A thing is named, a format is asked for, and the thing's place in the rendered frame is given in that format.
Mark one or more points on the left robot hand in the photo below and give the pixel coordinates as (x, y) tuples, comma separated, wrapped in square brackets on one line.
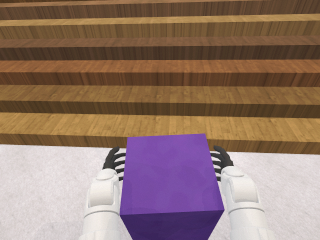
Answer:
[(110, 161)]

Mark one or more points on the right robot hand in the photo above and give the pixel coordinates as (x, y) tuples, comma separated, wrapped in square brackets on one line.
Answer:
[(224, 158)]

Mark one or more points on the robot right forearm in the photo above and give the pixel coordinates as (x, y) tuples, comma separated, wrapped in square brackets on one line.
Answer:
[(244, 206)]

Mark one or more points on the robot left forearm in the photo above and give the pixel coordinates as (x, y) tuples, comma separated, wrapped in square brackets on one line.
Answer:
[(101, 211)]

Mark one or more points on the carton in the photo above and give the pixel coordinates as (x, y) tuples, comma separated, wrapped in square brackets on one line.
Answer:
[(170, 189)]

